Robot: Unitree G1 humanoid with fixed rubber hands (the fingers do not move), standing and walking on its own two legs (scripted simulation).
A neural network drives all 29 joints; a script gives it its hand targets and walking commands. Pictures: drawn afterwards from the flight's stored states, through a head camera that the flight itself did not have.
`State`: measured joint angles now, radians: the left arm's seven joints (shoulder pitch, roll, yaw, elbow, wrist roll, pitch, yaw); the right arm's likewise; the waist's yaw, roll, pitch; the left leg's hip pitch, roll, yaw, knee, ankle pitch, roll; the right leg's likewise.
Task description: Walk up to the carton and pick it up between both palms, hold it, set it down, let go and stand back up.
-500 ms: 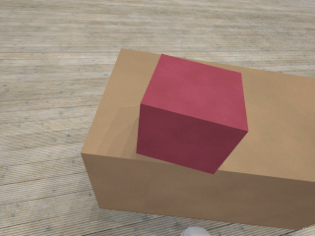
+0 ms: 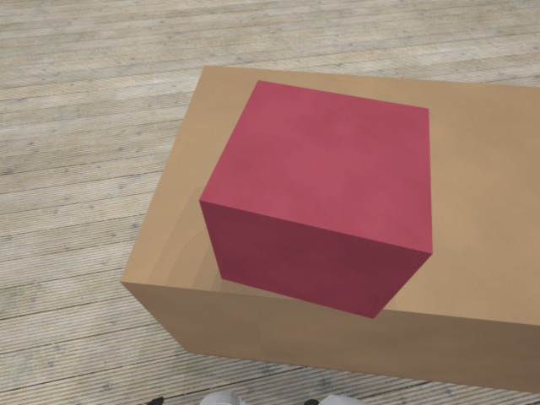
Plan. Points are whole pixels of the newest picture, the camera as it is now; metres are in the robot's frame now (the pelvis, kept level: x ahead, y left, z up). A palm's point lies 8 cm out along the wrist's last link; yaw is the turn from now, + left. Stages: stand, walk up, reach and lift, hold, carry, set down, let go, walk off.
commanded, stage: walk up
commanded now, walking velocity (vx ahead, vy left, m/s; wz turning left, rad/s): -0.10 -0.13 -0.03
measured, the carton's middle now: (316, 200) +0.43 -0.05 +0.01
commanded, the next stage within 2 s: none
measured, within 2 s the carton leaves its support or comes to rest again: neither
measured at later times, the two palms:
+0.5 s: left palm out of the picture -0.01 +0.25 -0.15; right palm out of the picture -0.06 -0.23 -0.10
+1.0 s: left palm out of the picture -0.12 +0.13 -0.11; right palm out of the picture -0.15 -0.29 -0.15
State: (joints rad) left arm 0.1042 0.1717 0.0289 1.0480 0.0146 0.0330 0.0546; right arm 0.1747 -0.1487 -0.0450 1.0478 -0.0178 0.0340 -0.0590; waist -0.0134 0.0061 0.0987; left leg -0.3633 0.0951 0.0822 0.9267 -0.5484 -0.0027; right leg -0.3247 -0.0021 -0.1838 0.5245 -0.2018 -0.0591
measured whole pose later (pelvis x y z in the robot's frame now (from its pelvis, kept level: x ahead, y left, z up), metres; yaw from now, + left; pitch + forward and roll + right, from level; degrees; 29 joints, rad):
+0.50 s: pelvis -0.06 +0.00 +0.02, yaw -4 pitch +0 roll -3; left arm 0.19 0.27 0.10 1.06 0.02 0.09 0.01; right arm 0.25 -0.11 -0.07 1.03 -0.02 0.00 -0.03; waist -0.01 -0.08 0.05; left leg -0.29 0.11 0.21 0.48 -0.20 0.06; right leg -0.33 -0.01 0.07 1.00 -0.32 0.10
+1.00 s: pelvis -0.09 -0.08 +0.02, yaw -2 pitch +1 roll +2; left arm 0.38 0.07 0.00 1.12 0.01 -0.04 0.04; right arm 0.36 -0.18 -0.08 1.15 -0.03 0.07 0.01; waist 0.01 0.07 -0.04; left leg -0.38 0.06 0.04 0.88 -0.27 -0.05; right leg -0.08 0.02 -0.12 0.31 -0.26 -0.07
